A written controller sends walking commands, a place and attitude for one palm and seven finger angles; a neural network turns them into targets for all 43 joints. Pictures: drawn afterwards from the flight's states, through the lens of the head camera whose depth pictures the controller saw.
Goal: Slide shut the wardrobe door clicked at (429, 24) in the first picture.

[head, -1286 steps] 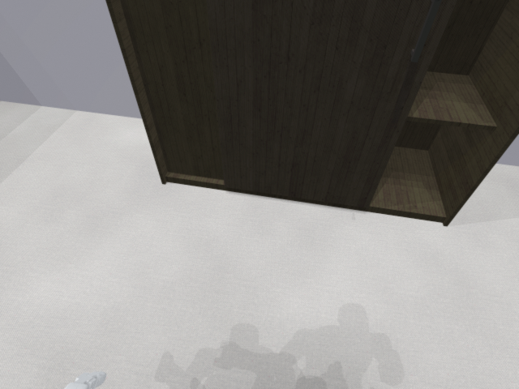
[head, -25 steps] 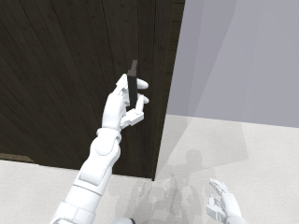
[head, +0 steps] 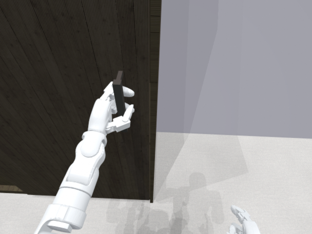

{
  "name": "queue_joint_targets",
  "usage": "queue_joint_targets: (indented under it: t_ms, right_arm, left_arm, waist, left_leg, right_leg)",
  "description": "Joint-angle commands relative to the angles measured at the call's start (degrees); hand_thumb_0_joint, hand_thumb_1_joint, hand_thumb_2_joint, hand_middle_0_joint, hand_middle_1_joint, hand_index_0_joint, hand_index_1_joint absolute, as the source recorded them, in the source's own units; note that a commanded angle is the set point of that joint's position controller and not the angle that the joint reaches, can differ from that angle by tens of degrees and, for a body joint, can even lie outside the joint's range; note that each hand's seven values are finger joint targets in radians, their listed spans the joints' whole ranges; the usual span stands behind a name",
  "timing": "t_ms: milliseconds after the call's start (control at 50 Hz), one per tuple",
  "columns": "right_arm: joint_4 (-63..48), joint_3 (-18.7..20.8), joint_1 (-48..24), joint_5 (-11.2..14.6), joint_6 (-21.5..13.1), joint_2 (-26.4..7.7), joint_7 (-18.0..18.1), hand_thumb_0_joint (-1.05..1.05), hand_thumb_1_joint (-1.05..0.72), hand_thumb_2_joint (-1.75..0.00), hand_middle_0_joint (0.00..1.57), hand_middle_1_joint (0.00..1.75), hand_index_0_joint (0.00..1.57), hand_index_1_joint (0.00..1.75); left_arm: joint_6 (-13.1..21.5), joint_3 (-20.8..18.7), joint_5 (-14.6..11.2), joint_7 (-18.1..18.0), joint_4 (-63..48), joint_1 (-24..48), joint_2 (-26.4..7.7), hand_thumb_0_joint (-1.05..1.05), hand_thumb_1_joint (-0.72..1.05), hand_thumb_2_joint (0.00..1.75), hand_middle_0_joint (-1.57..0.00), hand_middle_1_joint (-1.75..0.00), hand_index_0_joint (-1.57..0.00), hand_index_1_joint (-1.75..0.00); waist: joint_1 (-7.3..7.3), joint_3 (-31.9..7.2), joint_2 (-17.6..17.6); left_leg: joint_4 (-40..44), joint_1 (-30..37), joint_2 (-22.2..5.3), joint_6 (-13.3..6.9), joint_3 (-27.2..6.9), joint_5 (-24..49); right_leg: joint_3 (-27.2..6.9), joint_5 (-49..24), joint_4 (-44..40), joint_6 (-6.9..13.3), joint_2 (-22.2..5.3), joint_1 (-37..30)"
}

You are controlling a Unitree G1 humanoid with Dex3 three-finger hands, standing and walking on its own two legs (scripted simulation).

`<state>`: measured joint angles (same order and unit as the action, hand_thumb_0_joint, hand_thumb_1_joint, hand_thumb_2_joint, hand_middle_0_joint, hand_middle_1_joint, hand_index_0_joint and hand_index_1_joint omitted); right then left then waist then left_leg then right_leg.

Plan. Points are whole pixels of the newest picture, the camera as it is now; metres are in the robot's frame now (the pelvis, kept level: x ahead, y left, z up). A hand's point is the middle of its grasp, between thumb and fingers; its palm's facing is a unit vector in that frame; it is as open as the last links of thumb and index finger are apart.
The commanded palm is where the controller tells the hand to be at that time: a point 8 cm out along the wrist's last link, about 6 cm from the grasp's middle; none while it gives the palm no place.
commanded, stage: loosen the grip on the handle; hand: left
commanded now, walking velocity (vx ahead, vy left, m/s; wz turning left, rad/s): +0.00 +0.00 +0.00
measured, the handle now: (122, 103) +0.40 +0.13 +0.13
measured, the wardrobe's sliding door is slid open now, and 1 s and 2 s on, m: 0.00 0.00 0.00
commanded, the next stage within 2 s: slip the hand off the handle in 0.50 s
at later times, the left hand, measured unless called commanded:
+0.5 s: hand (122, 120) +0.35 +0.12 +0.12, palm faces +0.06 -0.99 -0.09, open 14.3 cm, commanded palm +0.32 +0.17 +0.12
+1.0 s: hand (100, 121) +0.34 +0.18 +0.11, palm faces +0.15 -0.99 -0.09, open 14.5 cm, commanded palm +0.31 +0.22 +0.12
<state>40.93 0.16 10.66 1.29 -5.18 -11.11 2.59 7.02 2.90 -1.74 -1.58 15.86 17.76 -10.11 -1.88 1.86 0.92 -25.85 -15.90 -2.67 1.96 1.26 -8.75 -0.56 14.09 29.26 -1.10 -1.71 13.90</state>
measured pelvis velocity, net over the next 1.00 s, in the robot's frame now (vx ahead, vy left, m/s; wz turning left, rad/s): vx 0.04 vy -0.01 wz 0.00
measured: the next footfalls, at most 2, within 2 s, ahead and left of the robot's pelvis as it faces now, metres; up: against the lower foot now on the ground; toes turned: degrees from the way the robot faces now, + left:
none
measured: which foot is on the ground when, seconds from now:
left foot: down 0.00-1.00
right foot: down 0.00-1.00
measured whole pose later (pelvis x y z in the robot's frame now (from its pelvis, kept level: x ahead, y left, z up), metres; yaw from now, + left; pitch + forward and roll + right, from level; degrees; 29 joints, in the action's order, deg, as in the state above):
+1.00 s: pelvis +0.04 -0.01 -0.01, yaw +0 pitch +1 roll +0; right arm 36.2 -0.6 12.0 1.5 -7.7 -12.9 2.6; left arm 8.3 -7.9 -8.4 1.5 6.2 2.5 -12.7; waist -1.5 -2.6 -1.0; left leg -34.4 -18.8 -3.3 2.5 0.7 -16.5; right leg -0.2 21.2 35.9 -0.6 -1.2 15.7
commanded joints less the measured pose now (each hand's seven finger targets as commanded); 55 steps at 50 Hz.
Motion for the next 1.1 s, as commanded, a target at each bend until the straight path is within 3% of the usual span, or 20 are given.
queue_joint_targets:
  t_ms: [0,40,80,120,160,200,260,280,300,320,380,480,540,600,660,680,860,960,1000,1080]
  right_arm:
    - [-10.56,2.69,-4.57,1.07,-6.59,-7.85,-0.52,0.0,-0.9,-0.9,0.2,0.3,0.2,0.3]
    - [-11.73,1.52,-5.43,1.04,-7.52,-6.8,-1.01,0.0,-0.9,-0.9,0.2,0.3,0.2,0.3]
    - [-12.2,1.28,-4.71,0.95,-7.8,-7.27,-1.52,0.0,-0.9,-0.9,0.2,0.3,0.2,0.3]
    - [-12.4,1.32,-4.28,0.58,-8.29,-7.5,-1.68,0.0,-0.9,-0.9,0.2,0.3,0.2,0.3]
    - [-12.75,1.21,-4.47,0.37,-8.5,-7.82,-1.52,0.0,-0.9,-0.9,0.2,0.3,0.2,0.3]
    - [-13.04,0.89,-4.69,0.46,-9.0,-7.55,-1.42,0.0,-0.9,-0.9,0.2,0.3,0.2,0.3]
    - [-12.3,1.03,-4.1,0.59,-9.51,-7.64,-0.97,0.0,-0.9,-0.9,0.2,0.3,0.2,0.3]
    - [-12.44,0.88,-3.94,0.57,-9.66,-7.6,-1.03,0.0,-0.9,-0.9,0.2,0.3,0.2,0.3]
    - [-11.71,1.16,-3.02,0.47,-9.39,-8.45,-0.55,0.0,-0.9,-0.9,0.2,0.3,0.2,0.3]
    - [-12.24,0.74,-3.87,0.21,-9.12,-8.17,-0.51,0.0,-0.9,-0.9,0.2,0.3,0.2,0.3]
    - [-11.95,0.82,-3.22,0.28,-9.36,-7.96,-0.43,0.0,-0.9,-0.9,0.2,0.3,0.2,0.3]
    - [-11.98,1.49,-2.43,-0.1,-9.83,-7.96,-0.57,0.0,-0.9,-0.9,0.2,0.3,0.2,0.3]
    - [-11.56,1.6,-1.83,-0.13,-9.5,-7.98,-0.73,0.0,-0.9,-0.9,0.2,0.3,0.2,0.3]
    - [-11.32,1.5,-1.7,-0.28,-8.53,-8.36,-0.62,0.0,-0.9,-0.9,0.2,0.3,0.2,0.3]
    - [-11.67,1.58,-2.35,-0.21,-7.63,-8.2,-0.32,0.0,-0.9,-0.9,0.2,0.3,0.2,0.3]
    - [-11.87,1.44,-2.32,-0.17,-7.4,-7.95,-0.36,0.0,-0.9,-0.9,0.2,0.3,0.2,0.3]
    - [-12.91,1.44,-3.12,0.39,-5.07,-7.89,0.43,0.0,-0.9,-0.9,0.2,0.3,0.2,0.3]
    - [-12.85,1.47,-2.99,0.48,-5.54,-8.14,0.56,0.0,-0.9,-0.9,0.2,0.3,0.2,0.3]
    - [-13.01,1.54,-2.92,0.49,-6.26,-8.2,0.56,0.0,-0.9,-0.9,0.2,0.3,0.2,0.3]
    - [-11.95,1.43,-2.31,0.8,-7.46,-8.7,1.29,0.0,-0.9,-0.9,0.2,0.3,0.2,0.3]
  left_arm:
    - [2.18,-9.77,-8.66,0.15,-16.47,13.26,-0.43,0.0,0.3,0.61,-0.45,-1.4,-0.45,-1.4]
    - [2.81,-5.49,-6.28,-2.1,-18.05,13.21,1.11,0.0,0.05,0.49,-0.45,-1.4,-0.45,-1.4]
    - [3.91,-0.47,-1.36,-4.61,-14.86,14.81,2.26,0.0,-0.19,0.37,-0.45,-1.4,-0.45,-1.4]
    - [6.01,-1.56,0.97,-6.85,-12.7,15.74,0.05,0.0,-0.43,0.26,-0.44,-1.38,-0.44,-1.38]
    - [7.81,-2.89,1.31,-7.21,-13.35,16.56,-2.18,0.0,-0.55,0.2,-0.41,-1.35,-0.41,-1.35]
    - [8.44,0.83,0.6,-5.97,-13.85,19.24,1.1,0.0,-0.55,0.2,-0.38,-1.32,-0.38,-1.32]
    - [8.27,-1.07,-0.73,-4.83,-14.56,18.61,-0.53,0.0,-0.55,0.2,-0.34,-1.27,-0.34,-1.27]
    - [7.89,0.7,-0.94,-4.44,-14.87,18.42,1.29,0.0,-0.55,0.2,-0.33,-1.25,-0.33,-1.25]
    - [7.68,-8.69,-0.94,-4.86,-13.32,16.36,-8.15,0.0,-0.55,0.2,-0.32,-1.23,-0.32,-1.23]
    - [7.15,-5.8,-1.13,-4.13,-13.98,14.79,-5.07,0.0,-0.55,0.2,-0.3,-1.22,-0.3,-1.22]
    - [6.48,-4.42,-2.65,-3.62,-15.56,14.32,-2.51,0.0,-0.55,0.2,-0.26,-1.17,-0.26,-1.17]
    - [6.49,-4.85,-3.97,-2.97,-21.13,8.23,-1.87,0.0,-0.55,0.2,-0.25,-1.15,-0.25,-1.15]
    - [6.28,-4.76,-3.48,-3.23,-22.74,7.84,-2.52,0.0,-0.55,0.2,-0.25,-1.15,-0.25,-1.15]
    - [5.93,-8.21,-2.81,-3.36,-20.17,4.47,-5.73,0.0,-0.55,0.2,-0.25,-1.15,-0.25,-1.15]
    - [5.82,-10.03,-2.85,-2.68,-21.46,4.43,-7.94,0.0,-0.55,0.2,-0.25,-1.15,-0.25,-1.15]
    - [5.58,-9.6,-3.24,-2.24,-21.8,4.34,-6.94,0.0,-0.55,0.2,-0.25,-1.15,-0.25,-1.15]
    - [4.5,-16.95,-6.52,0.85,-21.52,-0.79,-11.81,0.0,-0.55,0.2,-0.25,-1.15,-0.25,-1.15]
    - [6.57,-16.32,-7.12,3.54,-23.33,1.53,-12.4,0.0,-0.55,0.2,-0.25,-1.15,-0.25,-1.15]
    - [7.88,-15.02,-7.23,5.16,-24.52,1.05,-11.67,0.0,-0.55,0.2,-0.25,-1.15,-0.25,-1.15]
    - [8.89,-13.47,-8.65,8.27,-22.21,3.01,-11.02,0.0,-0.55,0.2,-0.25,-1.15,-0.25,-1.15]
  waist:
    - [-1.59,-26.72,-16.35]
    - [0.01,-19.39,-10.8]
    - [2.72,-8.83,0.12]
    - [2.49,-5.99,4.44]
    - [1.93,-7.61,4.1]
    - [2.58,-8.62,2.15]
    - [1.89,-11.46,-1.5]
    - [2.25,-12.29,-1.55]
    - [0.7,-12.48,0.43]
    - [0.89,-13.38,-0.93]
    - [1.26,-13.69,1.33]
    - [0.22,-18.4,1.02]
    - [0.97,-16.63,2.47]
    - [0.68,-14.19,4.15]
    - [0.34,-14.86,1.55]
    - [0.43,-15.96,1.13]
    - [-0.7,-15.53,1.13]
    - [0.71,-14.89,-0.16]
    - [0.89,-16.14,-2.68]
    - [2.18,-14.58,-1.69]
  left_leg:
    - [-0.22,21.37,1.17,0.38,1.38,9.3]
    - [0.83,13.16,1.84,-0.99,1.82,-1.99]
    - [1.64,4.84,1.21,-2.23,0.65,-11.68]
    - [1.71,2.21,1.17,-2.82,0.31,-15.76]
    - [0.88,2.23,1.48,-2.98,0.7,-16.28]
    - [0.11,2.95,1.57,-3.1,0.85,-16.52]
    - [-0.87,3.74,1.64,-2.95,1.03,-15.06]
    - [-1.2,4.19,1.74,-3.08,0.94,-13.61]
    - [-1.56,3.08,1.76,-3.14,1.07,-11.99]
    - [-2.12,3.41,2.25,-3.38,1.95,-9.85]
    - [-2.76,4.21,1.85,-3.36,1.41,-6.1]
    - [-4.39,6.63,1.83,-3.24,1.71,3.76]
    - [-4.97,5.86,1.88,-3.29,1.86,3.91]
    - [-5.23,3.69,2.17,-3.43,2.02,2.97]
    - [-5.6,4.09,2.36,-3.41,2.47,3.13]
    - [-5.71,4.57,2.54,-3.51,2.44,4.18]
    - [-6.17,3.45,2.73,-3.32,2.8,7.35]
    - [-6.84,4.07,2.62,-3.38,2.54,6.79]
    - [-7.29,5.33,2.51,-3.4,2.16,7.28]
    - [-7.42,5.01,2.29,-3.42,1.06,4.39]
  right_leg:
    - [4.58,-8.99,-1.07,2.65,2.01,0.48]
    - [4.03,-3.74,-2.21,2.23,2.13,1.35]
    - [4.06,4.33,-2.87,1.27,2.2,6.31]
    - [3.41,9.3,-3.0,1.28,2.25,8.31]
    - [2.85,10.92,-2.5,1.46,2.21,8.09]
    - [2.48,10.88,-1.86,1.61,2.31,8.55]
    - [1.94,9.16,-1.64,1.84,2.34,7.01]
    - [2.15,7.94,-1.36,1.84,2.32,6.89]
    - [1.69,7.34,-2.06,1.9,2.31,5.58]
    - [1.61,6.05,-2.0,1.69,2.15,5.14]
    - [2.19,2.67,-1.78,1.48,2.33,4.63]
    - [2.68,-8.32,0.58,1.43,2.24,1.42]
    - [2.66,-9.33,0.73,1.0,2.21,2.57]
    - [2.47,-8.77,0.65,0.92,2.05,2.85]
    - [2.16,-9.0,0.72,1.06,1.98,2.36]
    - [2.16,-10.78,0.99,1.05,1.88,1.82]
    - [2.14,-16.16,1.35,1.17,2.07,-0.8]
    - [2.1,-15.47,1.56,1.04,2.32,1.13]
    - [2.17,-15.37,2.07,1.24,2.41,2.0]
    - [2.47,-11.69,1.66,1.16,2.67,4.5]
